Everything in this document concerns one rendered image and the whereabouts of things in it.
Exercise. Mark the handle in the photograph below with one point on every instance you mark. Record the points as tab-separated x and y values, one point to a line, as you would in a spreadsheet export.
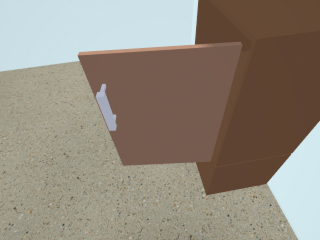
105	108

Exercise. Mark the cupboard door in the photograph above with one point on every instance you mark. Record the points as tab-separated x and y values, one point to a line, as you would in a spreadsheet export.
169	101

